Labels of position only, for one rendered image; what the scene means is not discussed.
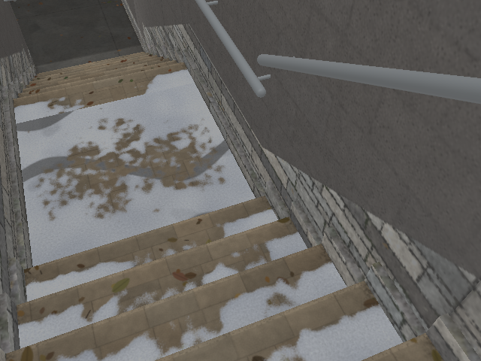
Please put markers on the stairs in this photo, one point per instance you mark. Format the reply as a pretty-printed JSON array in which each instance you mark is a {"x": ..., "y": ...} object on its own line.
[
  {"x": 93, "y": 71},
  {"x": 235, "y": 284}
]

